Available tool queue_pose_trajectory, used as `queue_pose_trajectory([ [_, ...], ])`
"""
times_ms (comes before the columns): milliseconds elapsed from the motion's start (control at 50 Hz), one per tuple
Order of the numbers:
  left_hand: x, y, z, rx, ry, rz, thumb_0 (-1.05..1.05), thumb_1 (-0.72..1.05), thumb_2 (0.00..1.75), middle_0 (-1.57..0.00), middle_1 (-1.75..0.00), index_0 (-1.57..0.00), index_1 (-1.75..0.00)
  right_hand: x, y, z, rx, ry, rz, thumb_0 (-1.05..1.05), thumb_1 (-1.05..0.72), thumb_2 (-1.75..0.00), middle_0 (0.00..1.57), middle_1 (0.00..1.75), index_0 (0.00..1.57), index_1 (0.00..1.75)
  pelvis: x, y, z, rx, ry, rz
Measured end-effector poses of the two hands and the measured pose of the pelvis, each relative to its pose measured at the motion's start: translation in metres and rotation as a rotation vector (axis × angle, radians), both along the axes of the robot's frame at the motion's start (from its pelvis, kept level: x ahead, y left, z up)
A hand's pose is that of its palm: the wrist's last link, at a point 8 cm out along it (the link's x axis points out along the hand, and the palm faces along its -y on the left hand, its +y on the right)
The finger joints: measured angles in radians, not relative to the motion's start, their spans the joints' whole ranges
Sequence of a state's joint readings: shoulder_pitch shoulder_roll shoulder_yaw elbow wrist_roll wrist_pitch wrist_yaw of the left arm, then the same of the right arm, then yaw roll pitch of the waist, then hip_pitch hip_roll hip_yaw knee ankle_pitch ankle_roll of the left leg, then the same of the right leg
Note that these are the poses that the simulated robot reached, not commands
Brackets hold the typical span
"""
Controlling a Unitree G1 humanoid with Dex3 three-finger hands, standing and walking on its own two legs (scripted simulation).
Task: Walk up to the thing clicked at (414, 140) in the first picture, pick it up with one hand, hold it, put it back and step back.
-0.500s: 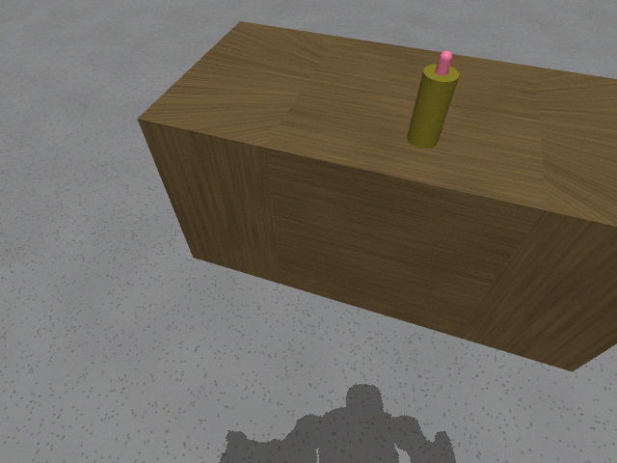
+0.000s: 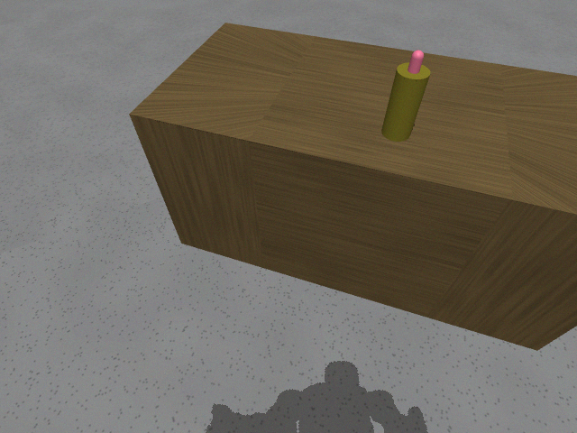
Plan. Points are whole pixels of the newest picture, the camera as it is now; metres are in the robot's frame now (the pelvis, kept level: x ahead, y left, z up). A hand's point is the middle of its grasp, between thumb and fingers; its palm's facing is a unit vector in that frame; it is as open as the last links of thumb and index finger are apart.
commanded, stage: stand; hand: right
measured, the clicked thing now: (406, 95) +0.84 -0.27 -0.02
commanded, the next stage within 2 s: walk up in 0.62 s
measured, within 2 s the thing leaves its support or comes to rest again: neither
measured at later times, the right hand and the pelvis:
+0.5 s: hand out of the picture +0.08 -0.25 -0.16, palm faces -0.02 +0.94 -0.33, open 7.4 cm; pelvis +0.00 +0.00 +0.00, yaw +0 degrees
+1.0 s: hand out of the picture +0.12 -0.23 -0.15, palm faces +0.10 +0.91 -0.41, open 7.4 cm; pelvis +0.07 +0.06 -0.02, yaw -7 degrees
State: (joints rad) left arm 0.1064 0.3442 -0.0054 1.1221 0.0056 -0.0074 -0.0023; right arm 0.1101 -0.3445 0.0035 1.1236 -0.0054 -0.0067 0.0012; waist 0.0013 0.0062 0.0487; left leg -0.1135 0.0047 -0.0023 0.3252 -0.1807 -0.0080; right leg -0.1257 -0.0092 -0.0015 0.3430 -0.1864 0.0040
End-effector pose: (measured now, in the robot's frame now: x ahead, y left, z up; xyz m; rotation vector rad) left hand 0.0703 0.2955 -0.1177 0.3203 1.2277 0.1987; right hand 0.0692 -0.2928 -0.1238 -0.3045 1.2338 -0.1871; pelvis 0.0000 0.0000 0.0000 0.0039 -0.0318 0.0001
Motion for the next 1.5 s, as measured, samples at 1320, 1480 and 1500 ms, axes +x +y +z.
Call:
queue_pose_trajectory([
  [1320, 0.274, 0.056, 0.013, 0.050, -0.116, -0.321, 0.01, 0.91, 0.90, -0.21, -0.30, -0.20, -0.30, 0.049, 0.054, -0.016, 0.010, 0.010, -0.267, 0.01, -0.90, -0.90, 0.21, 0.30, 0.20, 0.30, 0.183, 0.064, -0.022, 0.024, -0.031, -0.206],
  [1480, 0.349, 0.023, 0.027, 0.045, -0.261, -0.322, 0.00, 0.90, 0.90, -0.21, -0.30, -0.21, -0.30, 0.119, 0.048, -0.027, 0.056, 0.009, -0.244, 0.01, -0.91, -0.90, 0.21, 0.30, 0.20, 0.30, 0.240, 0.048, -0.022, 0.012, -0.047, -0.232],
  [1500, 0.352, 0.023, 0.029, 0.045, -0.258, -0.315, 0.00, 0.90, 0.90, -0.21, -0.30, -0.21, -0.30, 0.130, 0.046, -0.023, 0.055, -0.006, -0.241, 0.01, -0.91, -0.90, 0.21, 0.30, 0.20, 0.30, 0.246, 0.048, -0.019, 0.012, -0.047, -0.237],
])
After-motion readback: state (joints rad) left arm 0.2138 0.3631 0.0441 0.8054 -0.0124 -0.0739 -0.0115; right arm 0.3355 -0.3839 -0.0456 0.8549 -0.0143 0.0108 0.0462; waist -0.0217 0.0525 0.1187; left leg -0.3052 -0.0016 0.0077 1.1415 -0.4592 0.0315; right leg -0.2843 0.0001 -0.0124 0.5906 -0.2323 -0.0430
